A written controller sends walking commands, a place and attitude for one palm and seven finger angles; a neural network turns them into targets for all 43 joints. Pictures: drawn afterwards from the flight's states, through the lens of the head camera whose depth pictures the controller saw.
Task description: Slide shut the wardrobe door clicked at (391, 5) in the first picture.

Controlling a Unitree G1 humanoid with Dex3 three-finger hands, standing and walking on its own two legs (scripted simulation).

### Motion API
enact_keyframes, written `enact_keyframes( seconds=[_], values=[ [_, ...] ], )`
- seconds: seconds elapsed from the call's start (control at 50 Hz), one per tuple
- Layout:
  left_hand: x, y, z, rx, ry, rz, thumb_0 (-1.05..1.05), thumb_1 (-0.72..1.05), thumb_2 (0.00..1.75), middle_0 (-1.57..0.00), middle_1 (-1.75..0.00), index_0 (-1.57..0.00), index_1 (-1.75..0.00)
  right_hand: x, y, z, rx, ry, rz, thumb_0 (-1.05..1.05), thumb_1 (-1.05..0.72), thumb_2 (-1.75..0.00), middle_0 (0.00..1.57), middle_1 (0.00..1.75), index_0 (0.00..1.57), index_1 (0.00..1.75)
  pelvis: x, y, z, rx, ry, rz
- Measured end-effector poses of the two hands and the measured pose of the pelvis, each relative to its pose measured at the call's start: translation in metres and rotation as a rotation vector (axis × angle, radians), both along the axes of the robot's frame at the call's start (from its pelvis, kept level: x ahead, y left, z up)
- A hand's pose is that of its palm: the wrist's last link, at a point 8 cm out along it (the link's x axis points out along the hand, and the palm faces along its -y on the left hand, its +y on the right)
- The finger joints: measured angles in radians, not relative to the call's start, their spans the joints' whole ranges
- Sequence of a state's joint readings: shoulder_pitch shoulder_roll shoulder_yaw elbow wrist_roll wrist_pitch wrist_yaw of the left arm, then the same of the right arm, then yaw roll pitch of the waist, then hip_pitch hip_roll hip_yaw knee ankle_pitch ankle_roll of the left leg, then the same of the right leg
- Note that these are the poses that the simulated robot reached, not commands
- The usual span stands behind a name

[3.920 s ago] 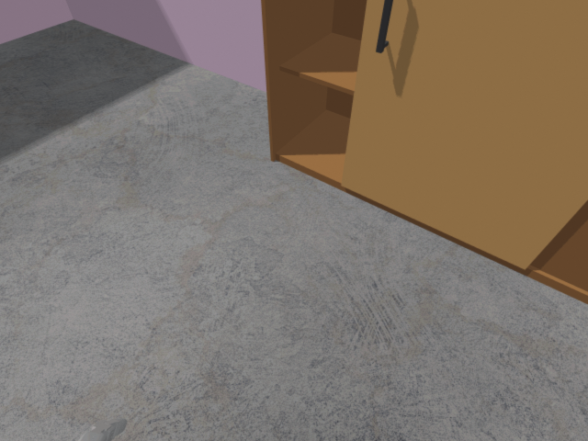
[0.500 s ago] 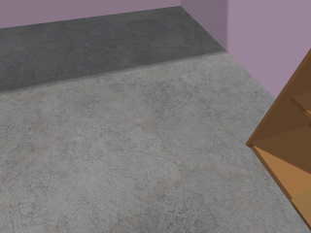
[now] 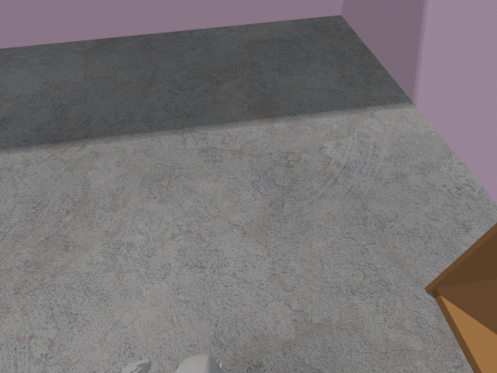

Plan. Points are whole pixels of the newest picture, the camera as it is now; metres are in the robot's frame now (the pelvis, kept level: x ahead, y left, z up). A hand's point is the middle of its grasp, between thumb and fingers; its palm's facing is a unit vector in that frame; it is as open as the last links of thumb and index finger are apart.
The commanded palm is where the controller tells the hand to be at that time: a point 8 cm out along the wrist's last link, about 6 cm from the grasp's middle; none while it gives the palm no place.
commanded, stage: walk to a spot facing it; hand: right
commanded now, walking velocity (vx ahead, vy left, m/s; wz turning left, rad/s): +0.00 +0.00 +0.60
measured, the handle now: out of the picture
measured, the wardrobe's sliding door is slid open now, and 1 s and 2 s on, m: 0.41 0.41 0.41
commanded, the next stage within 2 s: turn to face it in 0.12 s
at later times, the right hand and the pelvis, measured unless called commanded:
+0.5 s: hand (307, 328) +0.23 -0.09 -0.15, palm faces -0.13 +0.97 -0.21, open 7.4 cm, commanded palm none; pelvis +0.08 +0.05 +0.00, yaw +5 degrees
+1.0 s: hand out of the picture +0.10 -0.22 -0.17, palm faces +0.24 +0.94 -0.25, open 7.4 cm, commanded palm none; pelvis +0.07 +0.01 +0.01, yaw -11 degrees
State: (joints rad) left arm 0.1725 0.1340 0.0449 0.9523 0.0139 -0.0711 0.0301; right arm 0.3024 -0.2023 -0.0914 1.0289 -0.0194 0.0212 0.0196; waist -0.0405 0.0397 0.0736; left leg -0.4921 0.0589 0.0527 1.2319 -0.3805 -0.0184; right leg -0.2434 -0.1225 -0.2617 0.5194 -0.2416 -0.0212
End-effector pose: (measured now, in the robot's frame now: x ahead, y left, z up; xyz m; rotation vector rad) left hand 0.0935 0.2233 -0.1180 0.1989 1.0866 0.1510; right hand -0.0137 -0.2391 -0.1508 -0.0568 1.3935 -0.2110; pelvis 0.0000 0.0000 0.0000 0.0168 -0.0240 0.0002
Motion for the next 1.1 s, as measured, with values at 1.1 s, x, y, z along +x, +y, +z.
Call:
enact_keyframes(
  seconds=[1.1],
  values=[
    [0.077, 0.036, 0.002, 0.052, 0.149, -0.167, 0.00, 0.91, 0.90, -0.20, -0.30, -0.20, -0.30, 0.098, -0.017, 0.022, -0.126, -0.171, -0.140, 0.01, -0.91, -0.90, 0.20, 0.30, 0.20, 0.29, 0.061, 0.024, 0.005, 0.029, 0.042, -0.253]
  ],
)
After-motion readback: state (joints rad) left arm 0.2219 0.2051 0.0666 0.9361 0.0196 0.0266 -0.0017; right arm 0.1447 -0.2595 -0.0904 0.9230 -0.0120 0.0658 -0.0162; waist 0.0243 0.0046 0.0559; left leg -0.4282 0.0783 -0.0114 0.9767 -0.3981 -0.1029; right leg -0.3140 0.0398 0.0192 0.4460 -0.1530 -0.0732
